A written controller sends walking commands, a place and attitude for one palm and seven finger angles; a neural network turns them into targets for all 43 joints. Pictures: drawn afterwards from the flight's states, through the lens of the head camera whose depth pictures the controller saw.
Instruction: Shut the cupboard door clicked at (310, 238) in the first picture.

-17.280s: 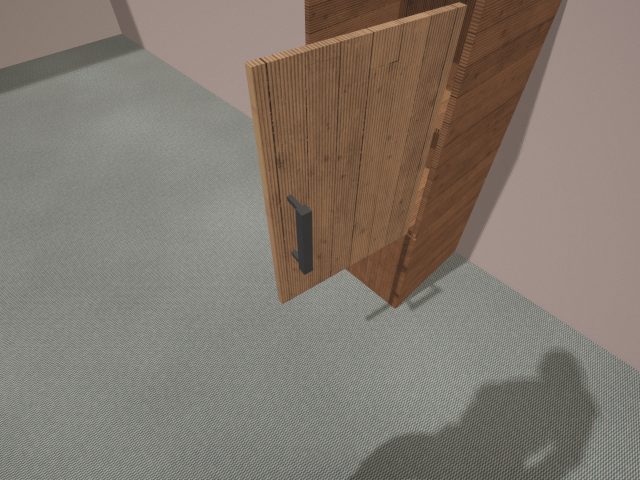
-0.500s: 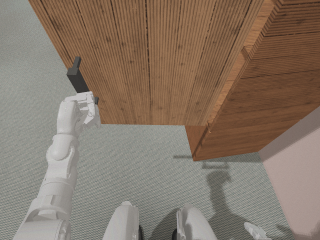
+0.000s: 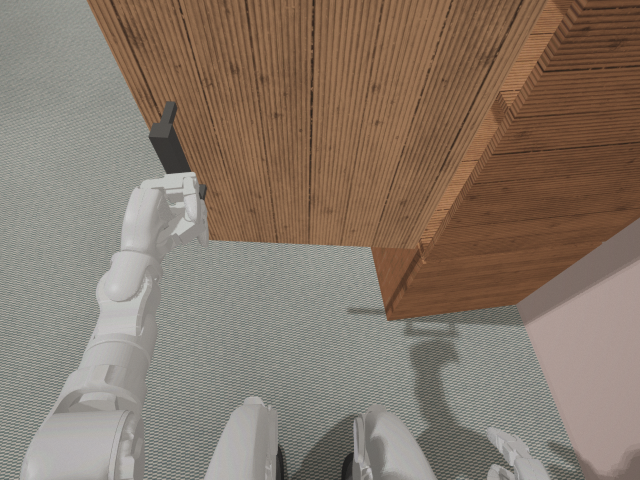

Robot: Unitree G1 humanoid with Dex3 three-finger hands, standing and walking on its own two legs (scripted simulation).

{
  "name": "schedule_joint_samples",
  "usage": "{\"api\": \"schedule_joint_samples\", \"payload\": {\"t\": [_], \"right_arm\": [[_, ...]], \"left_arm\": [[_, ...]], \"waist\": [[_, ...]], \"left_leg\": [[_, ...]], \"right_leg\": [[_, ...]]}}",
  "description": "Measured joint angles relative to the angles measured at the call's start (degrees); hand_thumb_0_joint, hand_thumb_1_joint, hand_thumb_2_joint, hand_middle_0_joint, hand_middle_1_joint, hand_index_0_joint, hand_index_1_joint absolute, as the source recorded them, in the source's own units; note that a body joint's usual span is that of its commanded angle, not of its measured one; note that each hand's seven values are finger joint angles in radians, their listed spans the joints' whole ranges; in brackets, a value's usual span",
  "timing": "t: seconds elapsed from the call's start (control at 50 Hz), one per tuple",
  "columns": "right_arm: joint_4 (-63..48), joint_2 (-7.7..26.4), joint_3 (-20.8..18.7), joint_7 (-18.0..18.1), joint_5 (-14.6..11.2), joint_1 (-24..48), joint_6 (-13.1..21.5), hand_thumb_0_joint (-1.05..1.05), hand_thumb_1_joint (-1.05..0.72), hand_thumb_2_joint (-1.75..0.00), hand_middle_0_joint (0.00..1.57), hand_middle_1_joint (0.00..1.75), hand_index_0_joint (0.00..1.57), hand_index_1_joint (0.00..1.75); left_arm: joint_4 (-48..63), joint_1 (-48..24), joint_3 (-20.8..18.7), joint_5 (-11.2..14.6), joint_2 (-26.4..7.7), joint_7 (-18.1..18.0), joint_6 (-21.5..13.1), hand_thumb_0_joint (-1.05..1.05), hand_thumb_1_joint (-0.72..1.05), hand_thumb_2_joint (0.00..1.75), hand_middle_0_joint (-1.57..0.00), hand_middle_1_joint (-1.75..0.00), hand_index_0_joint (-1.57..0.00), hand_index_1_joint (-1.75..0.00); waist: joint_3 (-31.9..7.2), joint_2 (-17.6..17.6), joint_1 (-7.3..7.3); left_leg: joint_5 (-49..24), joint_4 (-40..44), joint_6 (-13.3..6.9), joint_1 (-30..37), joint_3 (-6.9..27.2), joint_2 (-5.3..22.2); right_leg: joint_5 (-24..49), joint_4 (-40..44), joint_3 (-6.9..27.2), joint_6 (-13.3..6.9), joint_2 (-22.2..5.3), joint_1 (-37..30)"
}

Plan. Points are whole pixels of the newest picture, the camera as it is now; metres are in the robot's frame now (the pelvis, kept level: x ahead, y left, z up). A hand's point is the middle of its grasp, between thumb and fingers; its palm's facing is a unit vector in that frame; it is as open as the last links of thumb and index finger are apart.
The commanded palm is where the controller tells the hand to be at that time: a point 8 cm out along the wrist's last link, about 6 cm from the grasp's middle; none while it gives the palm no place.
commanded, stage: push the door shut along its arc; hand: left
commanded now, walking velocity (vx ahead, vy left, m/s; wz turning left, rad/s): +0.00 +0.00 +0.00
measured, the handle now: (185, 167) +0.50 +0.19 +0.04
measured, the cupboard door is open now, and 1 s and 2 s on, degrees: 80 67 54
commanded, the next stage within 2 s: pull the fist back off the door in 1.62 s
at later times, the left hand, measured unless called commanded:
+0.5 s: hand (218, 182) +0.48 +0.14 +0.04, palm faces -0.22 -0.98 -0.05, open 3.1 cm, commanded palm +0.48 +0.17 +0.04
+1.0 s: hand (253, 147) +0.54 +0.10 +0.04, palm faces -0.34 -0.94 -0.06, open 3.1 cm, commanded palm +0.55 +0.14 +0.04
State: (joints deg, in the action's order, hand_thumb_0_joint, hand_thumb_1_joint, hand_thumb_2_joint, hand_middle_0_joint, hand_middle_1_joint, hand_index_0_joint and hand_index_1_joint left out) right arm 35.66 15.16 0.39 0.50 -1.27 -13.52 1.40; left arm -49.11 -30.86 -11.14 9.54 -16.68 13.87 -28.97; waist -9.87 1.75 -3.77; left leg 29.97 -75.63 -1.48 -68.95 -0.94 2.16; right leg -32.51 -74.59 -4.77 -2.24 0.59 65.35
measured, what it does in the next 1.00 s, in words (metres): stands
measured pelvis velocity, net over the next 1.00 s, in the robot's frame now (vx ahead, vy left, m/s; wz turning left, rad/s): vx -0.01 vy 0.00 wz -0.05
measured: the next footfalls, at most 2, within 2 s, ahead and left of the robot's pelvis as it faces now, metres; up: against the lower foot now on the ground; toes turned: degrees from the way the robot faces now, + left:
none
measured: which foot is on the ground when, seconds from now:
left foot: down 0.00-1.00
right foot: down 0.00-1.00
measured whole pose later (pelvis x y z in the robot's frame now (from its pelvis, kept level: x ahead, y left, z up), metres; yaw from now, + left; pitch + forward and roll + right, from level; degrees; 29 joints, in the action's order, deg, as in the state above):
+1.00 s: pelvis -0.01 +0.00 -0.03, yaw -3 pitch +30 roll -4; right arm 37.1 15.5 2.7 -1.3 -0.2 -19.7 0.8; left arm -70.4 -62.1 -15.4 3.3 -29.5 22.7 -21.9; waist -9.0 3.7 -12.6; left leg 31.1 -82.3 -2.0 -81.4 -0.2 4.1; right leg -32.3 -79.4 -5.3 -2.1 2.4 77.4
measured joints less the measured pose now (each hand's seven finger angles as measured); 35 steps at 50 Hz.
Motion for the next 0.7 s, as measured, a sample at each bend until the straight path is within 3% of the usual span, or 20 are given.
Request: {"api": "schedule_joint_samples", "payload": {"t": [0.12,0.36,0.54,0.7], "right_arm": [[1.20,-0.04,0.14,-0.31,0.20,-0.82,0.18,0.01,-0.90,-0.90,0.20,0.30,0.20,0.30],[2.10,0.53,0.33,-0.93,0.23,-3.78,-0.64,0.01,-0.90,-0.90,0.21,0.30,0.20,0.30],[2.71,0.94,0.75,-1.16,0.74,-4.93,-0.35,0.01,-0.90,-0.90,0.21,0.30,0.20,0.30],[2.42,1.09,1.03,-1.58,1.03,-5.59,-0.39,0.00,-0.90,-0.90,0.21,0.30,0.20,0.30]], "left_arm": [[-4.37,-5.40,-0.18,-0.41,-1.09,1.31,-0.99,0.02,0.90,0.90,-1.32,-1.50,-1.30,-1.50],[-11.61,-13.49,-1.21,-0.98,-4.46,4.25,0.83,0.02,0.90,0.90,-1.31,-1.50,-1.31,-1.50],[-16.20,-20.06,-1.27,-2.76,-6.93,3.99,1.72,0.02,0.90,0.90,-1.30,-1.50,-1.30,-1.50],[-17.57,-24.30,-1.52,-4.04,-8.34,6.09,3.58,0.02,0.90,0.90,-1.30,-1.50,-1.30,-1.50]], "waist": [[-0.35,0.28,-0.62],[-0.09,0.87,-2.81],[0.25,0.96,-4.98],[0.15,1.59,-6.73]], "left_leg": [[0.08,-1.03,-0.26,-1.74,0.18,-0.09],[-0.02,-2.64,-0.86,-5.03,0.27,0.05],[-0.20,-3.80,-1.04,-7.88,0.57,0.16],[0.14,-4.58,-1.01,-9.64,0.60,0.68]], "right_leg": [[0.02,-0.68,-0.18,0.22,-0.11,1.47],[0.48,-1.67,-0.26,0.65,-0.01,4.44],[0.78,-2.50,-0.55,0.73,0.08,7.05],[0.81,-2.91,-0.51,0.68,0.60,8.82]]}}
